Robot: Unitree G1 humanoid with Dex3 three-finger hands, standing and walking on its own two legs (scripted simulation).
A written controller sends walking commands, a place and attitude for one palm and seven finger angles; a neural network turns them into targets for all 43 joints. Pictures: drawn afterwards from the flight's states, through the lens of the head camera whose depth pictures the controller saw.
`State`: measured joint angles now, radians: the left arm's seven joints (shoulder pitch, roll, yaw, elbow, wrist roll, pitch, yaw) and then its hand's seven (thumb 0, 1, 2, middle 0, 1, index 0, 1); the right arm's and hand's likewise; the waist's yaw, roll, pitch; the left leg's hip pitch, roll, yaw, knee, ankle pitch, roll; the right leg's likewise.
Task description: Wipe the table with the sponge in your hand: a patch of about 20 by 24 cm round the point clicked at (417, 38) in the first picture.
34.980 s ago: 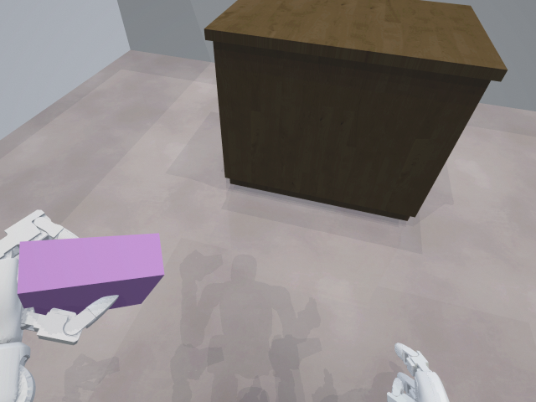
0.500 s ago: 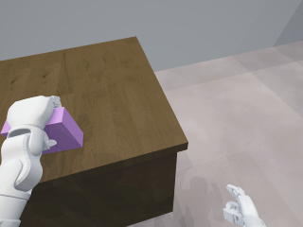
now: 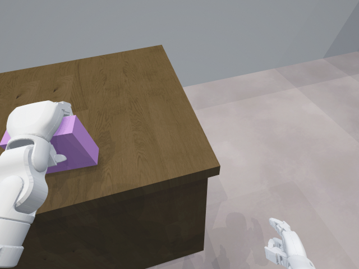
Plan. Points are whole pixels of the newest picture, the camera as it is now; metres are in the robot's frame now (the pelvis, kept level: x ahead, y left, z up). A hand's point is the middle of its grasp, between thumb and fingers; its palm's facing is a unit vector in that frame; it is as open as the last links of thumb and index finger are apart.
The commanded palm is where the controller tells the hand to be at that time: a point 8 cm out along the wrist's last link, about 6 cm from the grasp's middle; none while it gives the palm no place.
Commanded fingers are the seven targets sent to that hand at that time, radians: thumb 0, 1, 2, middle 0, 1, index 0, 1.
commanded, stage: lift the sponge slowly off the table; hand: left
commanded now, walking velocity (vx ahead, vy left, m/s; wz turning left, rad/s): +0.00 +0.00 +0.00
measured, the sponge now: (60, 152) +0.29 +0.32 +0.12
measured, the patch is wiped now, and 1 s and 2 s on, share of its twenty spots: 1.00 1.00 1.00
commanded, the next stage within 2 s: bring the sponge back beside the body in 1.12 s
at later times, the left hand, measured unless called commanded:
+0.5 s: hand (40, 126) +0.29 +0.32 +0.20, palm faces +0.11 +0.01 -0.99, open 8.8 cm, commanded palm +0.25 +0.32 +0.26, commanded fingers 0.00 0.10 1.30 -1.20 -1.60 -1.20 -1.60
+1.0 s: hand (32, 110) +0.30 +0.32 +0.23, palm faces +0.15 +0.02 -0.99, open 8.8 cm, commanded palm +0.25 +0.33 +0.30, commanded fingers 0.00 0.10 1.30 -1.20 -1.60 -1.20 -1.60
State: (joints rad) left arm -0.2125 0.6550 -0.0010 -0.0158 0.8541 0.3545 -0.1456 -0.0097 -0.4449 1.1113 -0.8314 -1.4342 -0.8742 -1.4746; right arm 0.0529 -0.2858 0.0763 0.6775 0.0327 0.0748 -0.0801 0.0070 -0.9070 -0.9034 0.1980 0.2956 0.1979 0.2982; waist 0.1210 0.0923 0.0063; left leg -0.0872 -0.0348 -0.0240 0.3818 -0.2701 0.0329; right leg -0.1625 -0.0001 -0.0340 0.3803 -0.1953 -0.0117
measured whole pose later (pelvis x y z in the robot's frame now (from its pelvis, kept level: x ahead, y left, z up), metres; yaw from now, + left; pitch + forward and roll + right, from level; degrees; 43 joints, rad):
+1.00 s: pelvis -0.02 -0.01 +0.00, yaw +0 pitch -2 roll +0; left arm -0.43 0.75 0.01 0.06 0.82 0.42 -0.26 -0.01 -0.45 1.11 -0.83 -1.43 -0.87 -1.47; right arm 0.05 -0.30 0.09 0.66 0.05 0.09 -0.08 0.01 -0.91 -0.90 0.20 0.30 0.20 0.30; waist 0.12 0.10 0.00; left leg -0.13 -0.04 -0.02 0.41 -0.26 0.02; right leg -0.21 0.00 -0.03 0.42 -0.19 -0.02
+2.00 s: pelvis -0.03 -0.01 +0.00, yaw -1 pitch -4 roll +0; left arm -0.10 0.73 0.07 -0.38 0.75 0.51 -0.22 -0.01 -0.44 1.10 -0.83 -1.43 -0.87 -1.47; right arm -0.02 -0.26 0.11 0.62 0.05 0.11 -0.07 0.01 -0.91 -0.90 0.20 0.30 0.20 0.30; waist 0.17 0.11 -0.01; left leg -0.09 -0.03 -0.01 0.43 -0.27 0.02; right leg -0.18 0.00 -0.02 0.45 -0.20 -0.02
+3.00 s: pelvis -0.05 -0.02 -0.01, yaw -1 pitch -4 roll +0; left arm 0.13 0.58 0.23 -0.53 0.25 0.33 -0.02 -0.01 -0.44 1.10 -0.84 -1.43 -0.87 -1.47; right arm 0.07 -0.27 0.08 0.55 0.03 0.06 -0.08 0.01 -0.91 -0.90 0.20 0.30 0.20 0.30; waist 0.12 0.10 -0.02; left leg -0.18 -0.01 -0.02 0.56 -0.35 0.02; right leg -0.24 0.03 -0.03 0.51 -0.19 -0.04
